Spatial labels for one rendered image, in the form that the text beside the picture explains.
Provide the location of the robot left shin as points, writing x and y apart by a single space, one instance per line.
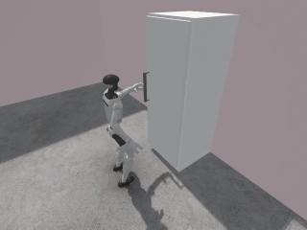
119 154

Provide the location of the left robot forearm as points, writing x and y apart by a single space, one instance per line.
126 91

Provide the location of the right robot hand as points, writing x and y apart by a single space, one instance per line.
133 145

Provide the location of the right robot forearm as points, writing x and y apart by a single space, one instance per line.
122 134

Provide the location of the left robot hand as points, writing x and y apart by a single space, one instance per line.
136 88

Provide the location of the right robot upper arm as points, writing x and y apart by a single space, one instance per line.
117 107

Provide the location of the fridge door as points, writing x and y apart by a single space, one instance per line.
167 56

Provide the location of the left robot upper arm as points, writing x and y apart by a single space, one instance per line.
119 94

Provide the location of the handle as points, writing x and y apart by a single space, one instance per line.
145 86

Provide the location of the right robot thigh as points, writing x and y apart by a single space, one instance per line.
126 147

